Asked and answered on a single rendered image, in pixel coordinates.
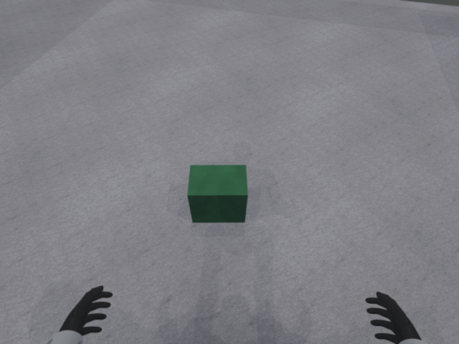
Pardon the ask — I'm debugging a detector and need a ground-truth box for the right robot hand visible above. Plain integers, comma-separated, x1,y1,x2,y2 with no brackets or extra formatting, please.
365,292,421,344

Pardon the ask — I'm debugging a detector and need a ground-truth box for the left robot hand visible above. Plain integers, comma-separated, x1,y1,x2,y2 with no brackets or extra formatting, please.
59,286,113,336

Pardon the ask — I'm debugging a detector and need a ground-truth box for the carton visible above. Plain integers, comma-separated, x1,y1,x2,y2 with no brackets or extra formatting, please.
187,165,248,223

